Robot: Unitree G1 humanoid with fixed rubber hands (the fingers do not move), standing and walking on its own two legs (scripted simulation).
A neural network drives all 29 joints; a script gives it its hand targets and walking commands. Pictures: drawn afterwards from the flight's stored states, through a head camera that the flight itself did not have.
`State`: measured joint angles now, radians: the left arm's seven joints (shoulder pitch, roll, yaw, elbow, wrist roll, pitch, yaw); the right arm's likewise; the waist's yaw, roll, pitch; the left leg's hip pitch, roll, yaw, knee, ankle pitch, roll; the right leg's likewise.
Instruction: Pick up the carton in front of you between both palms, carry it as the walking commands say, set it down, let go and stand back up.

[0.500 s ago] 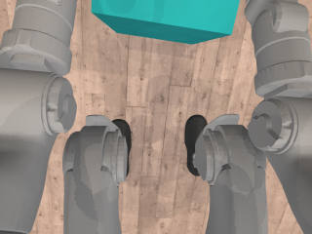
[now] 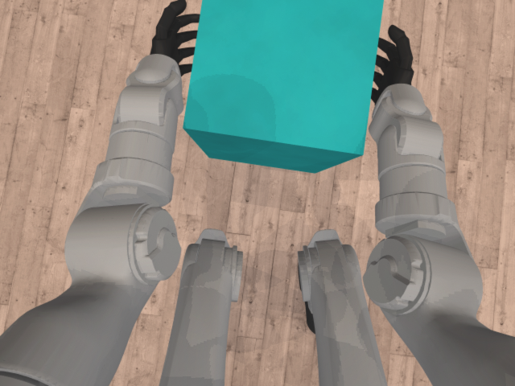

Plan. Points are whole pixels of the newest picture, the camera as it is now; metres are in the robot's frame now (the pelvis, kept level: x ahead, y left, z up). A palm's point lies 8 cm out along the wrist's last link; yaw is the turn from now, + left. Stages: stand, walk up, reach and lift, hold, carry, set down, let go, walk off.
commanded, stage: reach and lift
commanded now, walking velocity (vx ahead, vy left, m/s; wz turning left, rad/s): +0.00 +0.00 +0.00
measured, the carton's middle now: (275, 93) +0.53 +0.00 -0.15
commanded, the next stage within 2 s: none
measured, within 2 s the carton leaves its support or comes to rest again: neither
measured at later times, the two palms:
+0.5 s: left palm (119, 35) +0.50 +0.15 +0.06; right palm (463, 60) +0.49 -0.15 +0.07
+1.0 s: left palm out of the picture +0.44 +0.15 +0.22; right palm out of the picture +0.44 -0.15 +0.22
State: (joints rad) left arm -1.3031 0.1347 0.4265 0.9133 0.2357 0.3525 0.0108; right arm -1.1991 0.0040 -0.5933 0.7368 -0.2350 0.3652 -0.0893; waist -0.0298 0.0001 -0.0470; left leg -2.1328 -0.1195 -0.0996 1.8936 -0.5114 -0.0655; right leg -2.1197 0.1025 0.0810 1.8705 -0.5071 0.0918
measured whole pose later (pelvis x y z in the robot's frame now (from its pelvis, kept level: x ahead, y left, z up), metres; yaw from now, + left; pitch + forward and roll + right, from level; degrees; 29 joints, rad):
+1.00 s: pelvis +0.07 +0.00 +0.25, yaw +1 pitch +24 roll +0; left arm -0.53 -0.11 0.36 0.58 0.23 0.35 0.02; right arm -0.52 0.14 -0.40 0.56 -0.22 0.36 -0.05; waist -0.01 -0.01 -0.19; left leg -1.02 -0.08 -0.13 1.00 -0.39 -0.03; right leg -1.02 0.08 0.14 1.00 -0.39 0.04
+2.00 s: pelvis +0.10 -0.01 +0.32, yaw +1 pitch -4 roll +0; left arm -0.31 -0.16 0.28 0.35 0.30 0.63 -0.01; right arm -0.31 0.16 -0.29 0.36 -0.30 0.63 0.00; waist 0.00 0.00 0.00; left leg -0.15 -0.04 -0.14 0.42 -0.21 -0.02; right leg -0.15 0.04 0.14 0.42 -0.21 0.02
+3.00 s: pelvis +0.10 -0.01 +0.33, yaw +1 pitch -7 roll +0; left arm -0.30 -0.16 0.25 0.26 0.29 0.75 -0.02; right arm -0.31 0.16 -0.27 0.27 -0.30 0.75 0.01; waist 0.00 0.00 0.01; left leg -0.06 -0.03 -0.13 0.37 -0.19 -0.02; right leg -0.06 0.03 0.13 0.37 -0.19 0.02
